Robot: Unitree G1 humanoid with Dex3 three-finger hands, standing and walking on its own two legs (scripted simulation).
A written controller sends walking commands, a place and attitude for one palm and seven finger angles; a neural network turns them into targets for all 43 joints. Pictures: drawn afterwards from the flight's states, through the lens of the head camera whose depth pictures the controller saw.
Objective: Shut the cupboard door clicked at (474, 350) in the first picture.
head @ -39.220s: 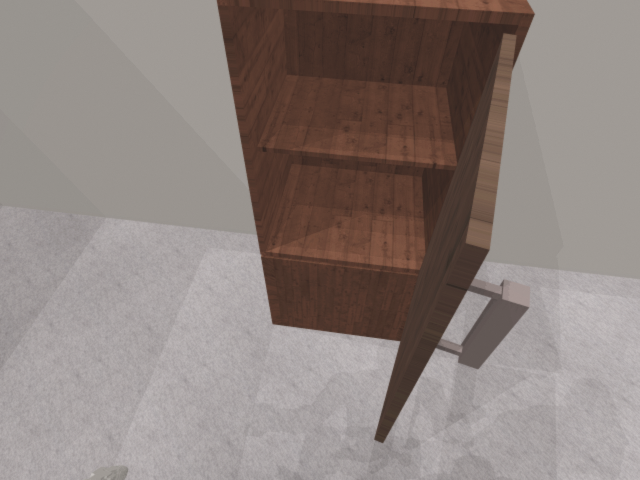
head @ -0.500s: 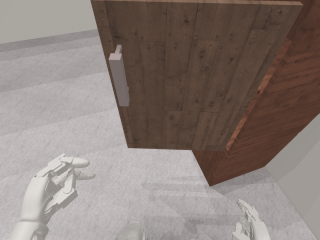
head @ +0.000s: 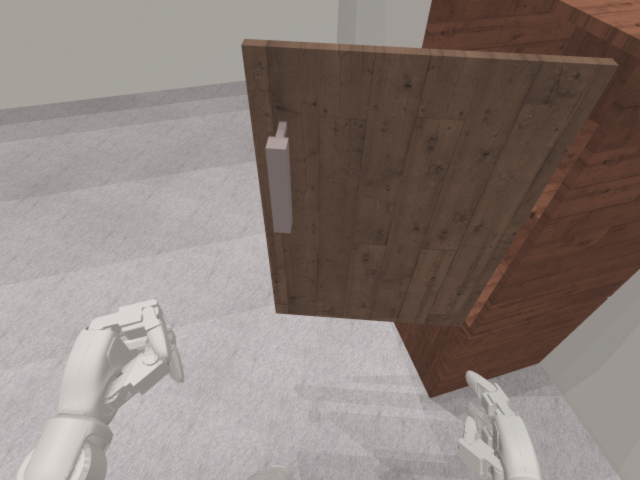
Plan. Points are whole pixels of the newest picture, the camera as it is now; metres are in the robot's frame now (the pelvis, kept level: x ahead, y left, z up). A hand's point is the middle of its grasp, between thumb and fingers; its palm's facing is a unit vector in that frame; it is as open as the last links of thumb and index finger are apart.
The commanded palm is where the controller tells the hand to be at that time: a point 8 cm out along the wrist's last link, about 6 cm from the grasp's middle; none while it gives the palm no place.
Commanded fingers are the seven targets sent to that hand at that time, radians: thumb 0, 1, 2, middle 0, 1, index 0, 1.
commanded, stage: raise the hand and make a fist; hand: left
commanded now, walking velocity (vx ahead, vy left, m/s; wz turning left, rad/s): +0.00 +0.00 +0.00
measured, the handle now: (282, 179) +0.48 +0.10 +0.12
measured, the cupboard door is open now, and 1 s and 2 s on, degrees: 69 69 69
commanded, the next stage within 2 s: bring the fist close to the handle in 0.64 s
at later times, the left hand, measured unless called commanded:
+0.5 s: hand (173, 340) +0.23 +0.18 +0.12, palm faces +0.03 -1.00 -0.03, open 3.1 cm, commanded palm +0.20 +0.23 +0.13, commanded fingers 0.00 0.90 0.90 -1.30 -1.50 -1.30 -1.50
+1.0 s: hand (213, 313) +0.26 +0.14 +0.12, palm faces +0.01 -1.00 -0.03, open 3.1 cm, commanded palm +0.24 +0.19 +0.13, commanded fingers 0.00 0.90 0.90 -1.30 -1.50 -1.30 -1.50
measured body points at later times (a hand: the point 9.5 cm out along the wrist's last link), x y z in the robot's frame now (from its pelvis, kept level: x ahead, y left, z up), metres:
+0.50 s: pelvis +0.00 -0.01 +0.02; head +0.00 -0.02 +0.47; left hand +0.22 +0.23 +0.12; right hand +0.17 -0.25 -0.05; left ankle +0.06 +0.08 -0.70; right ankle -0.03 -0.12 -0.70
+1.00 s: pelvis +0.00 -0.03 +0.02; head +0.01 -0.04 +0.47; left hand +0.25 +0.20 +0.13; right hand +0.18 -0.25 -0.06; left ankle +0.06 +0.08 -0.70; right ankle -0.03 -0.12 -0.70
